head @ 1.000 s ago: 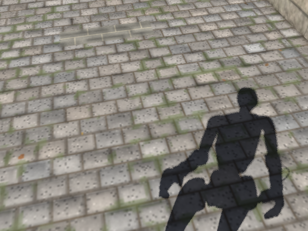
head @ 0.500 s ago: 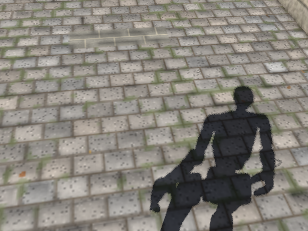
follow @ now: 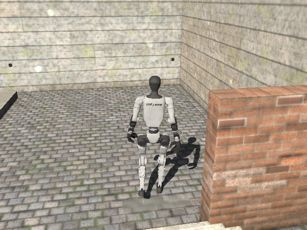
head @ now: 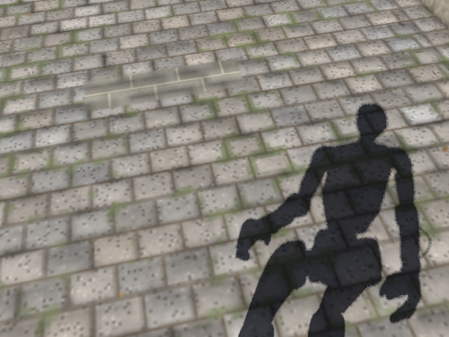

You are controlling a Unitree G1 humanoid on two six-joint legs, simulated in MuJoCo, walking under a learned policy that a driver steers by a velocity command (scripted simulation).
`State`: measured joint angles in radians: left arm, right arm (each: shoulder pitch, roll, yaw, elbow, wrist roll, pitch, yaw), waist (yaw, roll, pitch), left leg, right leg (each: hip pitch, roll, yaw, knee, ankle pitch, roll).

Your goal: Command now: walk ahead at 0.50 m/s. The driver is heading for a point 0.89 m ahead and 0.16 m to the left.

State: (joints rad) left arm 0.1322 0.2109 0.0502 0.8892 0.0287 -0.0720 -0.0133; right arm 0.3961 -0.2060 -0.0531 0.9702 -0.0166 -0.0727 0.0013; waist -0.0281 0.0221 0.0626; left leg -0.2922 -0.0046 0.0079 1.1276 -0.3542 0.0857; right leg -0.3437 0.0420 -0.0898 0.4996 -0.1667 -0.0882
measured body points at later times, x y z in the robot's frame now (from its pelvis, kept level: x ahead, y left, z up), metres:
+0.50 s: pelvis +0.27 +0.04 -0.01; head +0.30 +0.06 +0.44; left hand +0.22 +0.28 -0.16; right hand +0.43 -0.19 -0.12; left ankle +0.36 +0.11 -0.73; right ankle +0.09 -0.07 -0.67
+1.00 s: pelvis +0.53 +0.03 +0.00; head +0.56 +0.03 +0.44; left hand +0.73 +0.24 -0.11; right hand +0.43 -0.19 -0.15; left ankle +0.36 +0.11 -0.73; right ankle +0.66 -0.05 -0.73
